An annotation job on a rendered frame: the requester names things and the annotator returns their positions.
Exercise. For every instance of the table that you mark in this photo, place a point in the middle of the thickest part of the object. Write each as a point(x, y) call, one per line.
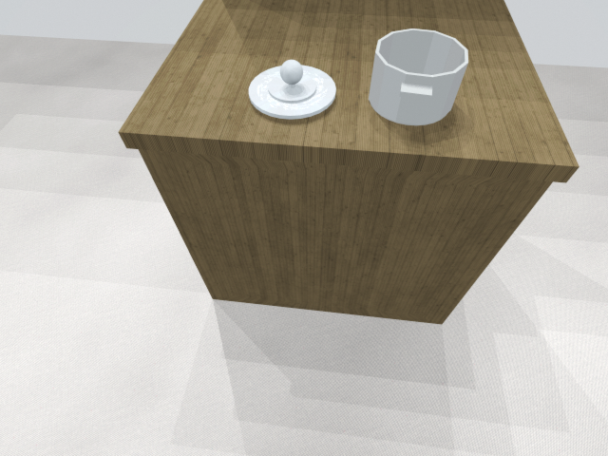
point(345, 211)

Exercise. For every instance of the knob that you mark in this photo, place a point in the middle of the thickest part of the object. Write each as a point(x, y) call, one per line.
point(291, 72)

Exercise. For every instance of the lid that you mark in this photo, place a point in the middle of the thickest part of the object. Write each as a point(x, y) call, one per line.
point(313, 94)

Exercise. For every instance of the pot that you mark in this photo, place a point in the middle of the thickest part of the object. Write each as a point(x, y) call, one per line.
point(416, 75)

